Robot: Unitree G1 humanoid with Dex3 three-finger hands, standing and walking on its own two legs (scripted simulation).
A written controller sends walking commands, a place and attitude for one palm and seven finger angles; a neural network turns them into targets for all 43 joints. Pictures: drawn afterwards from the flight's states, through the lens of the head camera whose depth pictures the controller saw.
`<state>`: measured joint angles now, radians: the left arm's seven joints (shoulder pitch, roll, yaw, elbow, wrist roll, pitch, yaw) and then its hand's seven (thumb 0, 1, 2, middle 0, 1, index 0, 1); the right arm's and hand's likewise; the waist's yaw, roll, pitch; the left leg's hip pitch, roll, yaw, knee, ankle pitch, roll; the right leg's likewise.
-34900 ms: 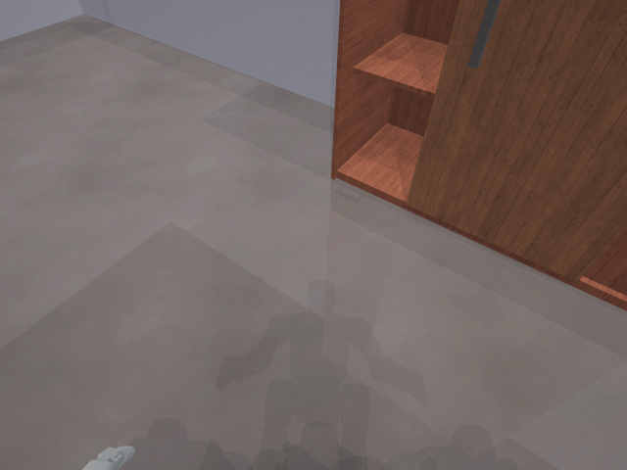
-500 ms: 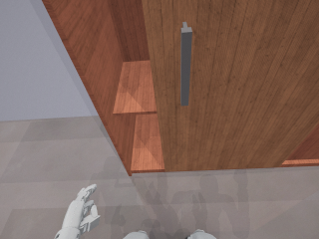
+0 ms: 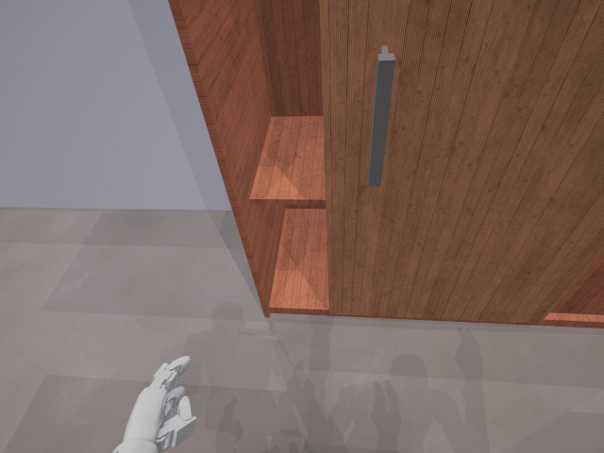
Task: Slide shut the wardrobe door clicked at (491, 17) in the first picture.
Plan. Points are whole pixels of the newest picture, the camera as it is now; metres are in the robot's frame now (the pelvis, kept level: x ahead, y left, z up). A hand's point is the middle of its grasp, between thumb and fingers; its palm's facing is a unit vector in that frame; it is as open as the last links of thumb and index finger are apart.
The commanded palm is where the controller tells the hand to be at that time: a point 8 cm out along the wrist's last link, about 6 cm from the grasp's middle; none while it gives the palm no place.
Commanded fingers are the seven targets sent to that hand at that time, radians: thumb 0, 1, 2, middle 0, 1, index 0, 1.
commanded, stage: stop stepping back and stand still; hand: right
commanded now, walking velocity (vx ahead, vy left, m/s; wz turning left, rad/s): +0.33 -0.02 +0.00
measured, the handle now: (378, 121) +0.67 -0.10 +0.09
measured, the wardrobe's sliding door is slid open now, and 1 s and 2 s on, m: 0.22 0.22 0.22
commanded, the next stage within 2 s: let the arm hang, fingers relaxed in 0.80 s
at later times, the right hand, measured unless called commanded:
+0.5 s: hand out of the picture +0.11 -0.28 +0.17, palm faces +0.46 +0.81 -0.38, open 7.4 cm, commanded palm +0.06 -0.32 +0.18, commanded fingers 0.00 -0.90 -0.90 0.20 0.30 0.20 0.30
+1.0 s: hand out of the picture +0.14 -0.33 +0.04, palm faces +0.34 +0.86 -0.39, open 7.4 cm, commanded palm none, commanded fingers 0.00 -0.90 -0.90 0.20 0.30 0.20 0.30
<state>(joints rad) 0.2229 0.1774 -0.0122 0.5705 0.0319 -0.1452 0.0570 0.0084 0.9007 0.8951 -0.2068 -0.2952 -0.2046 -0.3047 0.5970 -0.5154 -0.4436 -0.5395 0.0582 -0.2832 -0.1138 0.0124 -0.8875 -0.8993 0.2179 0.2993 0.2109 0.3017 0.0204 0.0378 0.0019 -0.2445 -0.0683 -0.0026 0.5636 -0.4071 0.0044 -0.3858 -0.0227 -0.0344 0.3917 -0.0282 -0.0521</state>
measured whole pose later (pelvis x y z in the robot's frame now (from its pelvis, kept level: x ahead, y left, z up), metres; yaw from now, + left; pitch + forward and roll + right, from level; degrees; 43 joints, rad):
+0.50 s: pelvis -0.08 -0.02 +0.00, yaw -1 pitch -2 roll +0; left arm 0.30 0.17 -0.02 0.68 0.02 -0.11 0.06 0.01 0.90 0.90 -0.21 -0.30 -0.21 -0.30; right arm 0.51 -0.42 -0.40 -0.49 0.02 -0.24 -0.13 0.01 -0.89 -0.90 0.22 0.30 0.21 0.30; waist -0.01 0.07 -0.06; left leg -0.26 -0.02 0.03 0.50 -0.22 0.05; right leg -0.46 -0.01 -0.03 0.96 -0.38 -0.02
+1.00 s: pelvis -0.08 -0.06 -0.02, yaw -5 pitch -1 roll +2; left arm 0.22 0.24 0.00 0.76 0.03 -0.07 0.01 0.01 0.90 0.90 -0.21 -0.30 -0.20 -0.30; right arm 0.29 -0.35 -0.24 0.00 -0.03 -0.06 -0.05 0.00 -0.90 -0.90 0.21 0.30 0.20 0.30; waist 0.02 -0.02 -0.04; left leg -0.47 -0.01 -0.03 0.98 -0.45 -0.02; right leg -0.37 0.02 0.01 0.70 -0.30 -0.05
